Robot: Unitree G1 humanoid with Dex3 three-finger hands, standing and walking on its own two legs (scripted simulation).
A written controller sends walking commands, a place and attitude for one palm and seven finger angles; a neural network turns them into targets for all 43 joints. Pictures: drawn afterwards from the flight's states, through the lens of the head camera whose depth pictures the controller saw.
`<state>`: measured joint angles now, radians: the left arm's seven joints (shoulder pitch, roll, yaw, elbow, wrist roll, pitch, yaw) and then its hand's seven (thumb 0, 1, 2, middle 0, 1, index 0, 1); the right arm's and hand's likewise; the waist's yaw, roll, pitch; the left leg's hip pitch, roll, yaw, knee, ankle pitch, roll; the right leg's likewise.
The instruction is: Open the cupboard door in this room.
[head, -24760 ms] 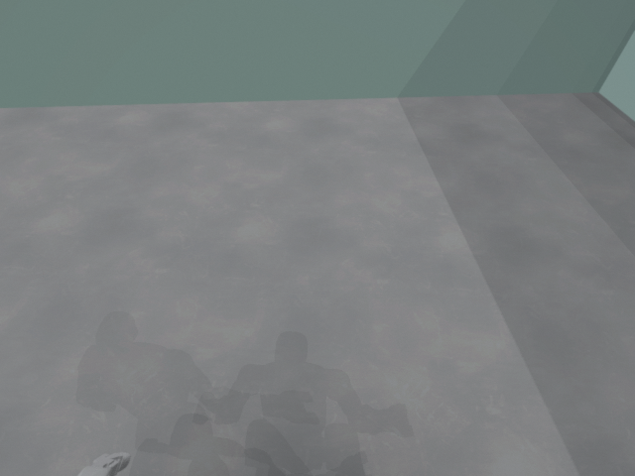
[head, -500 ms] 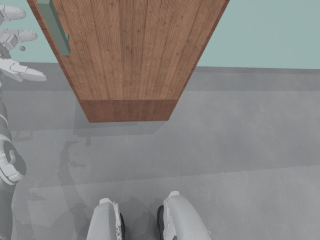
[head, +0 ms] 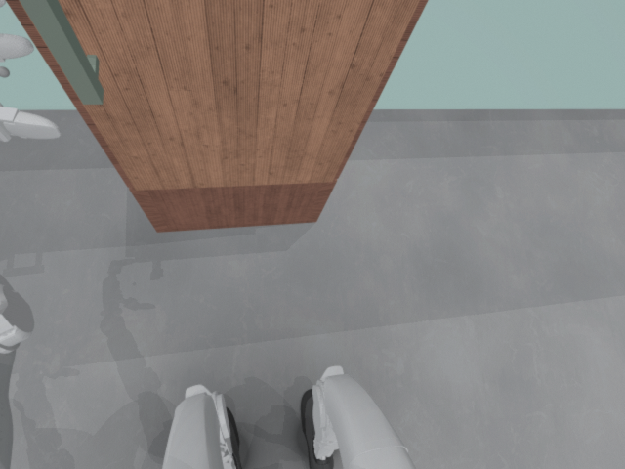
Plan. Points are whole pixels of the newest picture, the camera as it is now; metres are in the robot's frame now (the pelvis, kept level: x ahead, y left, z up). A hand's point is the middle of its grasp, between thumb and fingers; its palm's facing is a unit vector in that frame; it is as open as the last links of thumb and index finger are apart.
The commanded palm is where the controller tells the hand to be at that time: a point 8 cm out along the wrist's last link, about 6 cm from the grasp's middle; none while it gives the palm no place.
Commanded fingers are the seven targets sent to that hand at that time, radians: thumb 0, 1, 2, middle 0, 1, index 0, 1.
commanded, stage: move the hooked fingers beside the handle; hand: left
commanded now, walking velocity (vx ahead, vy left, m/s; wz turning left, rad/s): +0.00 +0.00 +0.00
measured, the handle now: (69, 35) +0.59 +0.19 +0.07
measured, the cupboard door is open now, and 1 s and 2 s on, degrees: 0 0 0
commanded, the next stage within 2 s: slide the fingers in behind the handle in 0.48 s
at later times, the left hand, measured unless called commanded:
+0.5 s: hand out of the picture +0.54 +0.26 +0.07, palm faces +0.01 -1.00 +0.00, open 14.0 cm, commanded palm +0.52 +0.29 +0.07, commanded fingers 0.00 -0.50 0.30 -0.30 -1.20 -0.30 -1.20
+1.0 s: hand (32, 78) +0.54 +0.23 +0.07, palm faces +0.00 -1.00 -0.01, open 14.0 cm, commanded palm +0.52 +0.26 +0.07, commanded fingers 0.00 -0.50 0.30 -0.30 -1.20 -0.30 -1.20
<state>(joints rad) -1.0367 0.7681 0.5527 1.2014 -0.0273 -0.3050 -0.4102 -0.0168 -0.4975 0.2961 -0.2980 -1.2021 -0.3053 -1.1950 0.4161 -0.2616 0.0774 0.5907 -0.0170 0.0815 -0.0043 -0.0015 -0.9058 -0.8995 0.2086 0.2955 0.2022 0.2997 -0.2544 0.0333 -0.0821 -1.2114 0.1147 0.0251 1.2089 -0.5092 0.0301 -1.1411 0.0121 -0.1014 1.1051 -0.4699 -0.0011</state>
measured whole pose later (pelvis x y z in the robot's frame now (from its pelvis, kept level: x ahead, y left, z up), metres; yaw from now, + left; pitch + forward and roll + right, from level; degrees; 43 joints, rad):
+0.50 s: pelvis +0.00 +0.01 +0.00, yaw +1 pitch +28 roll -6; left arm -1.04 0.74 0.51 1.22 -0.04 -0.33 -0.41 -0.02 -0.50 0.30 -0.30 -1.20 -0.31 -1.20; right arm 0.36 -0.27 0.07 0.59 -0.01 0.08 -0.01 0.00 -0.91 -0.90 0.21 0.30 0.20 0.30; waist -0.24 0.02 -0.09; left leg -1.20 0.10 0.01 1.22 -0.51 0.04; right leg -1.12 0.01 -0.11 1.11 -0.47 0.01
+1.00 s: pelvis -0.01 +0.00 +0.00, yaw +1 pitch +28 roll -6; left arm -1.05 0.68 0.47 1.22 -0.03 -0.36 -0.33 -0.02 -0.50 0.30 -0.30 -1.20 -0.30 -1.20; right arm 0.40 -0.27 0.06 0.60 -0.02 0.07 0.00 0.00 -0.91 -0.90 0.21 0.30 0.20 0.30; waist -0.25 0.03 -0.09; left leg -1.21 0.10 0.02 1.22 -0.50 0.04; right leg -1.13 0.00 -0.10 1.12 -0.46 0.01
